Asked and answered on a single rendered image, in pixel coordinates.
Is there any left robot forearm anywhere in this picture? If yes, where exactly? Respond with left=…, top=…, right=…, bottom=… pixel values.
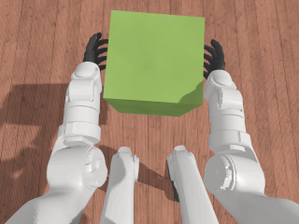
left=46, top=62, right=103, bottom=184

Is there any right robot upper arm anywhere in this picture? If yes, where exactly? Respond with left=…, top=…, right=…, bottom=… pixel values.
left=203, top=153, right=299, bottom=224

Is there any left robot upper arm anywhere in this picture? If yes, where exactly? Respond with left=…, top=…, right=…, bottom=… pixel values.
left=5, top=146, right=107, bottom=224

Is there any right robot hand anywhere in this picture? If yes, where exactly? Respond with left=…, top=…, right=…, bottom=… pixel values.
left=203, top=39, right=225, bottom=79

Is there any right robot foot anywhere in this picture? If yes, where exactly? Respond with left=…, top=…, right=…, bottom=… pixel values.
left=167, top=164, right=179, bottom=202

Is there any right robot forearm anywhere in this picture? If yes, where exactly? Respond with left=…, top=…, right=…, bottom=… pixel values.
left=203, top=69, right=261, bottom=166

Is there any left robot hand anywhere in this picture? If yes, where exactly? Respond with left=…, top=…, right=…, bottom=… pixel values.
left=83, top=32, right=108, bottom=71

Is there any robot left thigh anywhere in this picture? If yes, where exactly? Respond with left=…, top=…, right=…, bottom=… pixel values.
left=99, top=151, right=139, bottom=224

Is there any carton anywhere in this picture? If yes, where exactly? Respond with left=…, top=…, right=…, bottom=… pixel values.
left=103, top=10, right=205, bottom=117

